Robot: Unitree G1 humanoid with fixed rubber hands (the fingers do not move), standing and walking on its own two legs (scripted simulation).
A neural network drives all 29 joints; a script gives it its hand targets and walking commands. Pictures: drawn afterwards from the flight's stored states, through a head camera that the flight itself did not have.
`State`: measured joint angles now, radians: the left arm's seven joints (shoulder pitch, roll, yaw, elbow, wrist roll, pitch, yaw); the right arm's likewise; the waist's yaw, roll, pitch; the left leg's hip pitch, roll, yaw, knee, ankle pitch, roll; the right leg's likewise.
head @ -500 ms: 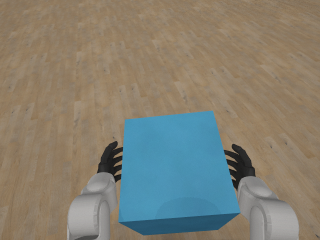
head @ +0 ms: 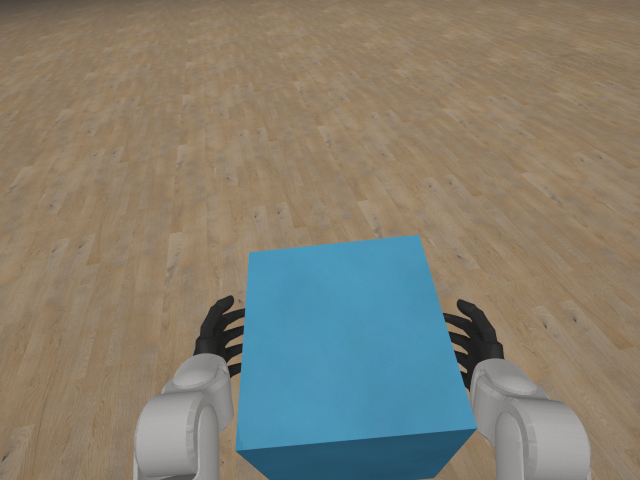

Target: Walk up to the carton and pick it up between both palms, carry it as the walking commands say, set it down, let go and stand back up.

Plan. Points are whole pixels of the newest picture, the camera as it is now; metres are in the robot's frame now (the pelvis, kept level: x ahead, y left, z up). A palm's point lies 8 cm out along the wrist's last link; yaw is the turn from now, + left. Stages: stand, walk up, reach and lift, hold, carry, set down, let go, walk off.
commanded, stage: carry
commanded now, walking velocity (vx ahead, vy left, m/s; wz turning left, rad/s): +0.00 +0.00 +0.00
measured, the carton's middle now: (346, 371) +0.27 +0.00 +0.04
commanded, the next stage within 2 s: none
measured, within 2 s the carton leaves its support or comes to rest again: neither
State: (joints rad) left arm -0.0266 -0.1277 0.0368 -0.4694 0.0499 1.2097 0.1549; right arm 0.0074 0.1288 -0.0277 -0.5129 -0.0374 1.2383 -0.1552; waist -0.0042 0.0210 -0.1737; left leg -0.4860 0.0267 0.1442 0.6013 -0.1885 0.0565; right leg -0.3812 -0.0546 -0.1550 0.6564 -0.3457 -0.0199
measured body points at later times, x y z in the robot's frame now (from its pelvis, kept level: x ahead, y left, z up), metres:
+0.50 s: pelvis -0.01 -0.01 +0.00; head -0.04 -0.02 +0.45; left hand +0.25 +0.14 +0.09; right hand +0.24 -0.16 +0.08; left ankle +0.08 +0.09 -0.72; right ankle +0.00 -0.10 -0.72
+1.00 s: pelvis +0.00 -0.01 +0.00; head -0.03 -0.03 +0.45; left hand +0.26 +0.14 +0.06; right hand +0.26 -0.16 +0.05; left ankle +0.08 +0.09 -0.72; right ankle +0.00 -0.10 -0.72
